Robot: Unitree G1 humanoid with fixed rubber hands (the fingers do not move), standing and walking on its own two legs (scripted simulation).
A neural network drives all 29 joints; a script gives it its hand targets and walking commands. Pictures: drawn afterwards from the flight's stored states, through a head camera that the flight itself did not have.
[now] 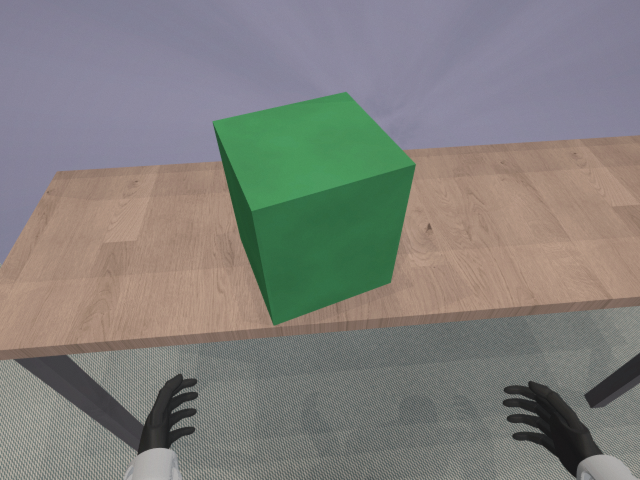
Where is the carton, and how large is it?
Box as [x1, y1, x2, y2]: [212, 92, 415, 325]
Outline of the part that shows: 346,92 212,121 240,238 274,325 390,282 415,164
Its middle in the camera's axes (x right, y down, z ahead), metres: -0.01 -0.04 +0.61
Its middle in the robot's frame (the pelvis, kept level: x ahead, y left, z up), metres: +0.49 +0.04 +0.05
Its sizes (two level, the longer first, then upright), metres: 0.210 0.200 0.250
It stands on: a table, 0.70 m high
